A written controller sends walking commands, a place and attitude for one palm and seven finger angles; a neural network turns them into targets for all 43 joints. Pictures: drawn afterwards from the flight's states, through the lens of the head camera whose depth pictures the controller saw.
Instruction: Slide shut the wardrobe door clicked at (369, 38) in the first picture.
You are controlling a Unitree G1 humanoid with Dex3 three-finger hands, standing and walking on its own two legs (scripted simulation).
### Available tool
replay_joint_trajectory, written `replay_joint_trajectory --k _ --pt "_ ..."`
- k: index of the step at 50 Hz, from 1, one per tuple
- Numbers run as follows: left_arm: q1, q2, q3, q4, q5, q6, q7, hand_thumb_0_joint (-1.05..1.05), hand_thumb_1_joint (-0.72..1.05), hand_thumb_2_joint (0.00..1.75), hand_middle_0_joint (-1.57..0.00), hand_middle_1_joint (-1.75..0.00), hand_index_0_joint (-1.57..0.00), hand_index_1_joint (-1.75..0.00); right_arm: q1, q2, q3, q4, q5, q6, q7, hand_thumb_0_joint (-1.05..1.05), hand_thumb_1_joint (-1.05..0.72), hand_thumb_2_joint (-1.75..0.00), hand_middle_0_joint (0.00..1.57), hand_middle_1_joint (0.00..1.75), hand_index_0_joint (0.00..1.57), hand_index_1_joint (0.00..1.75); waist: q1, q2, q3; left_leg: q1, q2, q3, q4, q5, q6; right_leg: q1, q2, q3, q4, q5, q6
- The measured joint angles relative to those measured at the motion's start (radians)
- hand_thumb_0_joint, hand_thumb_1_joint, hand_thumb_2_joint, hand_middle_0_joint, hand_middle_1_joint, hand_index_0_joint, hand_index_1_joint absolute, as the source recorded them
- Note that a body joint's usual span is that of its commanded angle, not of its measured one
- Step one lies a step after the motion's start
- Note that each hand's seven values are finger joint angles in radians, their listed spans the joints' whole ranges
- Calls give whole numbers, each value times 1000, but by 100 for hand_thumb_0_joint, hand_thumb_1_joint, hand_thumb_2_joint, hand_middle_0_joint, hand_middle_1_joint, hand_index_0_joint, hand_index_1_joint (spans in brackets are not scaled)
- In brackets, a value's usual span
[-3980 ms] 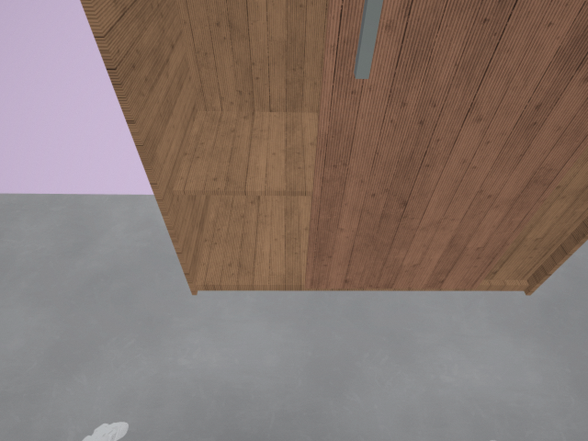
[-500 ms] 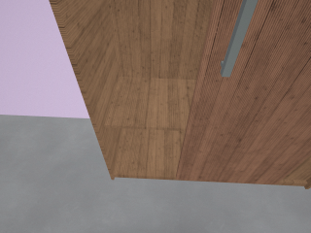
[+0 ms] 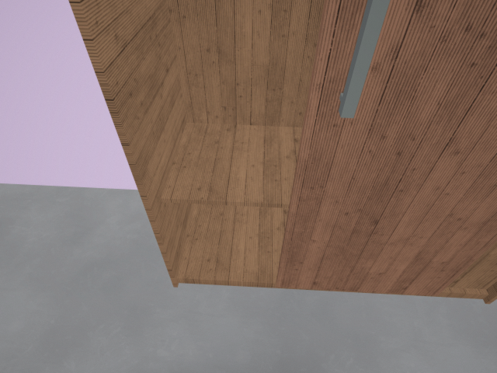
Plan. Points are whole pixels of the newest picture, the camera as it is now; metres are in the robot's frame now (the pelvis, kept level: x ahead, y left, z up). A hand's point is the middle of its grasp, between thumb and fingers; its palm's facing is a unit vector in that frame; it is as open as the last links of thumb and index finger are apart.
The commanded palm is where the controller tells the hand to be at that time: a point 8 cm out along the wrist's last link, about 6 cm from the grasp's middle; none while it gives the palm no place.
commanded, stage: come to a stop and stand still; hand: right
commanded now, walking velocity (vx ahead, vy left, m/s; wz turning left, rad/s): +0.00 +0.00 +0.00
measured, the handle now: (360, 47) +0.58 -0.15 +0.28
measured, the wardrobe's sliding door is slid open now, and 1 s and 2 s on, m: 0.42 0.42 0.42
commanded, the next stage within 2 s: look again from close up in 0.36 s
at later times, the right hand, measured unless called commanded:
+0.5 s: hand out of the picture -0.03 -0.17 -0.18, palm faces +0.03 +0.99 -0.16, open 7.4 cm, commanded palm none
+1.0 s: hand out of the picture -0.03 -0.15 -0.18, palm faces +0.05 +0.99 -0.14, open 7.4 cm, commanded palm none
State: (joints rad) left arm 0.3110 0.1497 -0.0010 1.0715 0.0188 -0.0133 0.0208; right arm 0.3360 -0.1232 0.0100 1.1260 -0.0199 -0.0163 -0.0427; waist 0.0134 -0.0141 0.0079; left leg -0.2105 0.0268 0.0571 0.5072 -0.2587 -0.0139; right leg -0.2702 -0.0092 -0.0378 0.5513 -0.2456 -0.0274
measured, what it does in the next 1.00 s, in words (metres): stands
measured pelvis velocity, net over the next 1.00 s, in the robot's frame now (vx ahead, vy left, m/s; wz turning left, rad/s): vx -0.01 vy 0.00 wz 0.00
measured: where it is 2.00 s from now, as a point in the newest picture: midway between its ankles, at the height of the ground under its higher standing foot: outside the picture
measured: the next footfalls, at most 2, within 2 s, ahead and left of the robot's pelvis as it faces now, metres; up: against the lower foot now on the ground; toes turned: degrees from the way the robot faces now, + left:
none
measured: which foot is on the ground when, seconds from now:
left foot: down 0.00-1.00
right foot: down 0.00-1.00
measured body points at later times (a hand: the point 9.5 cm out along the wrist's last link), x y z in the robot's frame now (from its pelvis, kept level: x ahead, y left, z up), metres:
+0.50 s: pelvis -0.01 -0.01 +0.00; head -0.02 -0.02 +0.45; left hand -0.01 +0.21 -0.15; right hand -0.03 -0.22 -0.16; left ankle +0.01 +0.13 -0.73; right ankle +0.03 -0.10 -0.73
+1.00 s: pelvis -0.01 +0.00 +0.00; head -0.02 -0.01 +0.45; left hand -0.02 +0.21 -0.15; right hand -0.03 -0.20 -0.16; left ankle +0.01 +0.13 -0.73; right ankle +0.03 -0.10 -0.73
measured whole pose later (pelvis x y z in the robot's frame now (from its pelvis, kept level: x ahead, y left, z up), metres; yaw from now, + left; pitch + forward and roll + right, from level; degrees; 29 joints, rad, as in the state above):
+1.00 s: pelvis -0.01 +0.00 +0.00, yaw +0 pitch -2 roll +1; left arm 0.33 0.12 0.00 1.11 0.01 -0.01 0.02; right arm 0.37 -0.12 0.00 1.09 -0.02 -0.01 -0.04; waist 0.00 0.02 0.00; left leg -0.22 0.03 0.05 0.48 -0.23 -0.01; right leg -0.26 0.00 -0.04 0.49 -0.20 -0.03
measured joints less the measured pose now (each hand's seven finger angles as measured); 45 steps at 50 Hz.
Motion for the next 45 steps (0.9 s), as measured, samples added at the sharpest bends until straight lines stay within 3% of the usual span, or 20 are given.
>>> replay_joint_trajectory --k 14,45 --pt "12 0 -2 -9 -1 -2 -4 2 93 90 -20 -30 -20 -30 -2 -31 -13 -51 -4 10 5 0 -91 -90 20 30 20 30 -10 21 -23 -13 28 -19 -1 13 -17 8 28 -20 -40 27 -22" --pt "12 -27 -3 34 -7 2 -2 1 92 90 -20 -30 -20 -30 35 6 -11 -32 -2 5 7 0 -91 -90 20 30 20 30 -18 32 -10 -5 8 -7 -30 30 -3 10 10 -7 -59 43 -2"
